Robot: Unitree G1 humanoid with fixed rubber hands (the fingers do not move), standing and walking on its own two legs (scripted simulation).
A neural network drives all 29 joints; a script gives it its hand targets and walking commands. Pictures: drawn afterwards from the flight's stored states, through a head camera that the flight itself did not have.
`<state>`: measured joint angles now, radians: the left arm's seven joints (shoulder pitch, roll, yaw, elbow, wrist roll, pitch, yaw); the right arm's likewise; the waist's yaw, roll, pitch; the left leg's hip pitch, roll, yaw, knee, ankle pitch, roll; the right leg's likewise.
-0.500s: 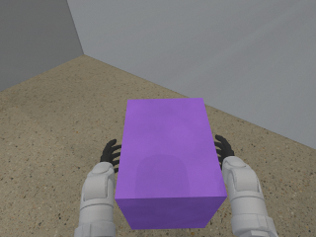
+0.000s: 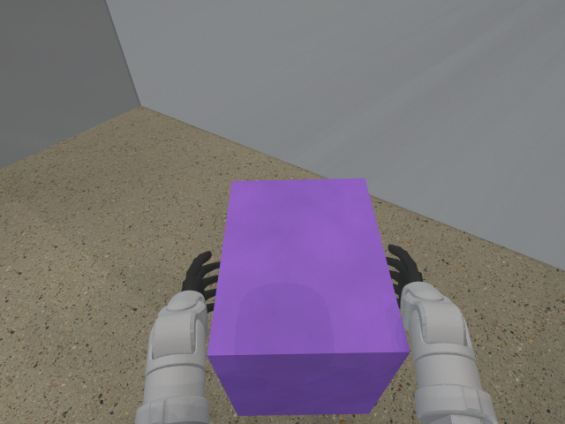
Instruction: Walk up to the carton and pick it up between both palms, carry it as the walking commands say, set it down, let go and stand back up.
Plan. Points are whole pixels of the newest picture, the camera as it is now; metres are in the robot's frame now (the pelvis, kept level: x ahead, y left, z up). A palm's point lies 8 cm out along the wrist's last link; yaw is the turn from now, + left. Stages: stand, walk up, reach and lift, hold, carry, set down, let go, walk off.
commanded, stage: reach and lift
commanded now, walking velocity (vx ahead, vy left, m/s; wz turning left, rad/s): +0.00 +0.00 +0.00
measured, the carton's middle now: (300, 298) +0.33 +0.00 -0.02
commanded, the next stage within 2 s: hold in 0.52 s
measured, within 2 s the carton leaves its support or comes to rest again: neither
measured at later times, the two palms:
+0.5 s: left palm (193, 307) +0.28 +0.16 +0.04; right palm (409, 298) +0.28 -0.16 +0.04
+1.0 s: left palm (191, 307) +0.28 +0.16 +0.04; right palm (408, 298) +0.28 -0.16 +0.04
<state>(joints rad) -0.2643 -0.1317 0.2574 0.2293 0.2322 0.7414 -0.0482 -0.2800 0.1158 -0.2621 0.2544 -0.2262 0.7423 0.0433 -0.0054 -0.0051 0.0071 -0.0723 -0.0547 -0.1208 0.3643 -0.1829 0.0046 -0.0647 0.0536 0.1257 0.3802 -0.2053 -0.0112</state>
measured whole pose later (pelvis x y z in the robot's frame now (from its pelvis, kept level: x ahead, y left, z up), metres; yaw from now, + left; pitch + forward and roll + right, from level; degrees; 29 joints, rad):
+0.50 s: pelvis +0.01 +0.00 +0.00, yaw +0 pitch -5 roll +0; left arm -0.18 -0.13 0.21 0.13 0.21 0.75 -0.05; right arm -0.19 0.13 -0.23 0.15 -0.20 0.75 0.04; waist 0.00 0.00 0.01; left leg -0.07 -0.05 -0.12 0.35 -0.18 0.00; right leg -0.06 0.05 0.12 0.36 -0.20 -0.01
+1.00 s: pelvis -0.01 +0.00 -0.01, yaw +1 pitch -2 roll +0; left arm -0.22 -0.11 0.20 0.13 0.20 0.77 -0.05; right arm -0.21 0.11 -0.21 0.13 -0.20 0.76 0.03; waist 0.00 -0.01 -0.05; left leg -0.23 -0.06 -0.13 0.49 -0.22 0.00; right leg -0.21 0.06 0.09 0.49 -0.24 -0.01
